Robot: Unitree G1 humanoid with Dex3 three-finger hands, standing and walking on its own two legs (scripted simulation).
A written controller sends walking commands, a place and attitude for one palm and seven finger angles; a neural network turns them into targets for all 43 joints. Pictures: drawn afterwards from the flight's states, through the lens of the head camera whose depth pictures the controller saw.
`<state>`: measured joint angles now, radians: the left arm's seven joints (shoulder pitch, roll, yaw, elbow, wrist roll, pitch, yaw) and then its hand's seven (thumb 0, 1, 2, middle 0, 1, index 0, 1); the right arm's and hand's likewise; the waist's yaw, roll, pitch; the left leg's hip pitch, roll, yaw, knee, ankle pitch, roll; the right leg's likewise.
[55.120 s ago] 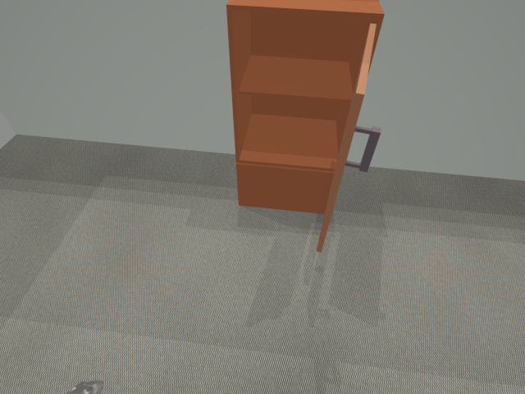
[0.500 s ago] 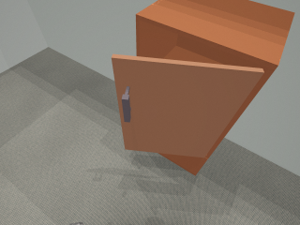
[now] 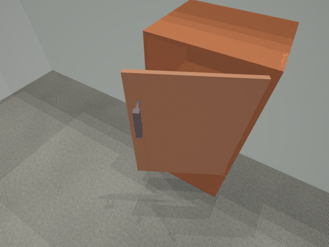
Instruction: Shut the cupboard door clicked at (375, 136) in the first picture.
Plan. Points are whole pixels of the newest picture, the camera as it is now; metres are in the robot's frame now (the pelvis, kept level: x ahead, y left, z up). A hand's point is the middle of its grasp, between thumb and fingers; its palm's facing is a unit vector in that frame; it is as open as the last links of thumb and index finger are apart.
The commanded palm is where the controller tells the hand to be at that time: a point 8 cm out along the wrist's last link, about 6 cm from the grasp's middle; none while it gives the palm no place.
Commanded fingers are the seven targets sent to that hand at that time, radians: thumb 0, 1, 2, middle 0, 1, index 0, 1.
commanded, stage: come to a stop and stand still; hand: left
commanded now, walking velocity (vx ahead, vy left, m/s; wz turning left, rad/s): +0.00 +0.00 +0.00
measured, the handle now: (138, 119) +0.51 +0.12 -0.03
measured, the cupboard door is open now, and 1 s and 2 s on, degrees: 27 27 27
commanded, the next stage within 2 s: look again from close up in 0.16 s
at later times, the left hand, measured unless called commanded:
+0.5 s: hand out of the picture +0.00 +0.18 -0.18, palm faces +0.02 -0.98 -0.20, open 7.4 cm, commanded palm none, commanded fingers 0.00 0.90 0.90 -0.20 -0.30 -0.20 -0.30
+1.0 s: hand out of the picture -0.07 +0.18 -0.19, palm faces +0.05 -0.99 -0.15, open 7.4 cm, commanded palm none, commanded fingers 0.00 0.90 0.90 -0.20 -0.30 -0.20 -0.30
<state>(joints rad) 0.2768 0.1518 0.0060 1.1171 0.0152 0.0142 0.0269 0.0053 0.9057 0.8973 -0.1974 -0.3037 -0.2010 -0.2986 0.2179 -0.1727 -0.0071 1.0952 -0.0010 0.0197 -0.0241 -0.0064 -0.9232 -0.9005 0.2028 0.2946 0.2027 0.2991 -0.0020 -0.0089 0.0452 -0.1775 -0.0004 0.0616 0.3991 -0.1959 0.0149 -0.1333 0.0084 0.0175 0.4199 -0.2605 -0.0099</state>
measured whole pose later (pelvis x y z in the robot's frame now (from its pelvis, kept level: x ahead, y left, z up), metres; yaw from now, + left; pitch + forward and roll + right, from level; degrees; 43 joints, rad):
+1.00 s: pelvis -0.03 +0.01 -0.01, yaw +2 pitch -2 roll +0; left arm 0.40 0.17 -0.01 1.08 0.03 0.00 0.02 0.00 0.91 0.90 -0.20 -0.30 -0.20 -0.30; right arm 0.30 -0.15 0.00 1.07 -0.02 0.01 -0.01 0.00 -0.91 -0.90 0.20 0.29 0.20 0.30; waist 0.00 -0.04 -0.01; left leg -0.27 -0.02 0.04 0.49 -0.20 0.04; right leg -0.21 -0.01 -0.01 0.51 -0.29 0.00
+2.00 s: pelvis +0.05 -0.06 -0.01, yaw +1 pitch -1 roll +0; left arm 0.29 0.15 0.02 1.03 0.02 0.01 0.04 0.01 0.92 0.90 -0.20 -0.30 -0.20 -0.30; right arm 0.18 -0.15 -0.01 1.03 -0.01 0.01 -0.03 0.01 -0.94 -0.90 0.20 0.29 0.20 0.30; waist 0.02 -0.03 0.07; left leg -0.26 0.00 0.11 0.48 -0.20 0.05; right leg -0.19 -0.01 -0.12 0.49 -0.27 -0.04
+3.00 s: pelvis +0.09 -0.05 +0.00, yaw +0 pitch -1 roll +0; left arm 0.30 0.13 -0.02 1.12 0.01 -0.01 0.04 0.01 0.91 0.90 -0.20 -0.30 -0.20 -0.30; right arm 0.27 -0.14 0.02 1.14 -0.01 -0.02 -0.03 0.01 -0.93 -0.90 0.20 0.29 0.20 0.30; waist 0.00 -0.02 0.05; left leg -0.20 -0.02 0.12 0.44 -0.23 0.06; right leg -0.14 -0.02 -0.10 0.45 -0.29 -0.02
